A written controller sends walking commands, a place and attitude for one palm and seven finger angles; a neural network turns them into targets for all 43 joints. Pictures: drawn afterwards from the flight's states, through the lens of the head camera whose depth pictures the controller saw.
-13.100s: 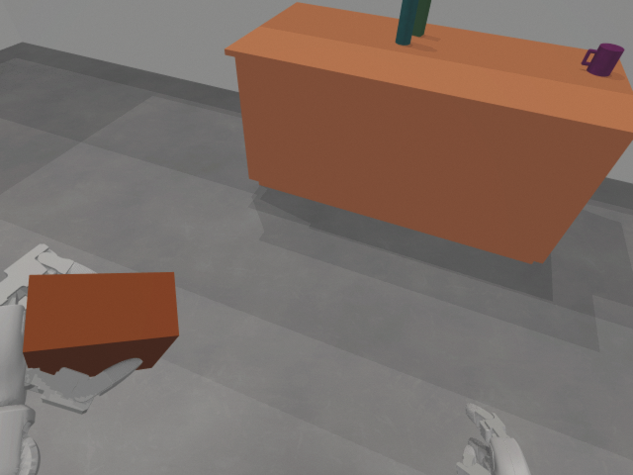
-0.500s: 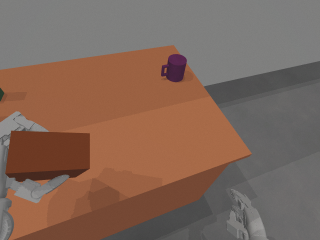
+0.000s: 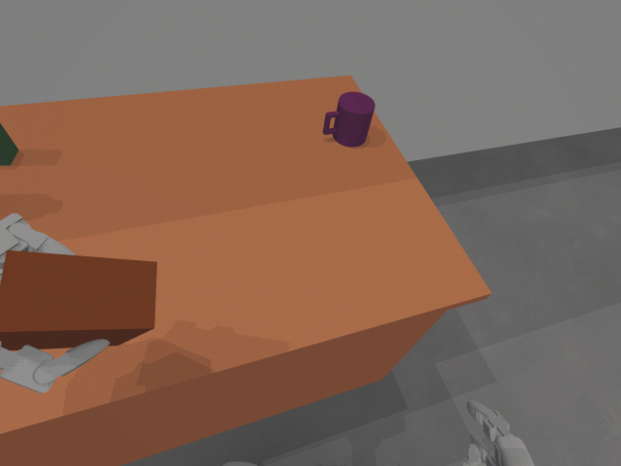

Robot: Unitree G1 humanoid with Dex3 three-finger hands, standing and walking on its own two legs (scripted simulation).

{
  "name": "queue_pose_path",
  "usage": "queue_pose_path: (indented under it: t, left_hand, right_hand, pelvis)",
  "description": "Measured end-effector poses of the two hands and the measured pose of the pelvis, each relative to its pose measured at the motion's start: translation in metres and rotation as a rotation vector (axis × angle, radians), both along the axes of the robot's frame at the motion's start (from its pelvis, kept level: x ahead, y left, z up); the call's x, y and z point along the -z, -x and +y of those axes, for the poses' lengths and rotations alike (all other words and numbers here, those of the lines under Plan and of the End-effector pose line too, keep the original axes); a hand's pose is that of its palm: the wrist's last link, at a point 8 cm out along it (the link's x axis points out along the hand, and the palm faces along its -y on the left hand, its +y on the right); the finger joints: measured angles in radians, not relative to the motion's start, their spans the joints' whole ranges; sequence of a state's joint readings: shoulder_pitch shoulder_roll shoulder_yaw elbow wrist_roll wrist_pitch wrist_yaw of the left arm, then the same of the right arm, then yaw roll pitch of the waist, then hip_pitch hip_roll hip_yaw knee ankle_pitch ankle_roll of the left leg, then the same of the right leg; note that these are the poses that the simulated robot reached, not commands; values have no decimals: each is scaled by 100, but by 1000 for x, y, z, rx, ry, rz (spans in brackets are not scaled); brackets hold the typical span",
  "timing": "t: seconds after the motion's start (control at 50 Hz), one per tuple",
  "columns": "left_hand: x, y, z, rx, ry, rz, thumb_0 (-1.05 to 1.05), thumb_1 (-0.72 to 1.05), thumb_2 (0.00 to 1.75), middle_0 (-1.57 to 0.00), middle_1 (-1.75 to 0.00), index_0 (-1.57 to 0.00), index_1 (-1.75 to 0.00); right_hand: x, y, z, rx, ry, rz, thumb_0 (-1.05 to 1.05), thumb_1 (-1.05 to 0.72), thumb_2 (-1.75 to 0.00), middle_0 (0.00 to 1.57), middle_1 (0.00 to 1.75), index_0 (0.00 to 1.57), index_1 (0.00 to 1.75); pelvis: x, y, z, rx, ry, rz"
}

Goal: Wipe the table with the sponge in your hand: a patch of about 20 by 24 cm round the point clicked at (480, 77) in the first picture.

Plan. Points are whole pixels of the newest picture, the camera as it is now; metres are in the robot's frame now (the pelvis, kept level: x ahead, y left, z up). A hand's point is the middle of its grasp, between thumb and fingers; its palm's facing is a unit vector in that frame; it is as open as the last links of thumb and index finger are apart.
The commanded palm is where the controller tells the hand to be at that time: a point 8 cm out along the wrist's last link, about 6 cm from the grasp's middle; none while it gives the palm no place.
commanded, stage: come to a stop and stand still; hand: left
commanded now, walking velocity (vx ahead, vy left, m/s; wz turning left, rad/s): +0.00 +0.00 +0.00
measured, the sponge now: (94, 307) +0.23 +0.24 +0.12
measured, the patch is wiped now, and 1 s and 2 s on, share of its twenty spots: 0.00 0.00 0.00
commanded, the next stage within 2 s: look again from close up in 0.54 s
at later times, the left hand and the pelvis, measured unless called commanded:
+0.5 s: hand (27, 330) +0.19 +0.26 +0.16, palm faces +0.36 -0.86 -0.35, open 10.2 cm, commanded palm +0.13 +0.29 +0.18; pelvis -0.03 +0.01 +0.00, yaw +0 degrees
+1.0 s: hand (48, 319) +0.20 +0.25 +0.16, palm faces +0.34 -0.87 -0.37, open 10.2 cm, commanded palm +0.14 +0.28 +0.18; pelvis -0.02 +0.01 +0.01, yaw -1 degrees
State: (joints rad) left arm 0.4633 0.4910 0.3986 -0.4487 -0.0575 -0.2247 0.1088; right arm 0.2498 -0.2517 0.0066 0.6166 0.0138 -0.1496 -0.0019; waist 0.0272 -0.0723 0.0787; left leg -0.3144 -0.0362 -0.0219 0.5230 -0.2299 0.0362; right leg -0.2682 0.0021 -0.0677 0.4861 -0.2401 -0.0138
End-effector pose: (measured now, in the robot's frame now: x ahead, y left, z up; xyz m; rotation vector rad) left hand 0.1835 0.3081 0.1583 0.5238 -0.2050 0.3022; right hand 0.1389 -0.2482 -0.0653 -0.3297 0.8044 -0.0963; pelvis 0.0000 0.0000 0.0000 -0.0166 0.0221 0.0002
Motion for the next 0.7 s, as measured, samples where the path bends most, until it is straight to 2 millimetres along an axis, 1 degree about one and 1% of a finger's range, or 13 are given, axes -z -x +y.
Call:
queue_pose_path:
  t: [0.08,0.14,0.18,0.26,0.34,0.4,0.48,0.58,0.7]
  left_hand:
    - [-17,13,0,-13,21,-108,-1,-51,102,-72,-137,-73,-136]
    - [-23,19,-3,-1,40,-157,-1,-51,102,-72,-137,-73,-136]
    - [-23,21,-2,-1,51,-162,-1,-51,102,-72,-137,-73,-136]
    - [-15,21,4,-20,69,-126,-1,-51,102,-72,-137,-73,-136]
    - [-7,23,6,-28,87,-91,-1,-51,102,-72,-137,-73,-135]
    - [-7,26,1,-13,95,-90,-1,-51,102,-72,-137,-73,-135]
    - [-11,31,-5,11,89,-98,-1,-51,102,-72,-137,-73,-135]
    - [-15,33,-3,3,76,-98,-1,-51,102,-72,-137,-73,-135]
    - [-12,32,-4,-16,98,-79,-1,-51,102,-72,-137,-73,-135]
  right_hand:
    - [-3,-9,13,-38,-23,-51,2,-90,-90,20,30,20,30]
    - [-5,-16,25,-51,-51,-93,1,-90,-90,20,30,20,30]
    - [-6,-19,34,-54,-72,-117,1,-90,-90,20,30,20,30]
    - [-8,-20,48,-55,-109,-147,1,-90,-90,20,30,20,30]
    - [-9,-16,55,-59,-125,-151,1,-90,-90,20,30,20,30]
    - [-9,-11,55,-63,-121,-144,1,-90,-90,20,30,20,30]
    - [-8,-5,49,-56,-106,-128,1,-90,-90,20,30,20,30]
    - [-7,0,38,-33,-88,-120,1,-90,-90,20,30,20,30]
    - [-10,1,29,-7,-76,-134,2,-90,-90,20,30,20,30]
  pelvis:
    - [1,5,5,-5,2,-13]
    - [1,9,10,-1,-1,-22]
    - [0,12,12,1,-3,-25]
    - [-1,19,14,6,-5,-27]
    - [-1,25,14,8,-5,-27]
    - [-2,27,14,6,-4,-28]
    - [-2,28,13,3,-3,-29]
    - [-2,28,11,2,-2,-31]
    - [-3,27,9,8,-1,-37]
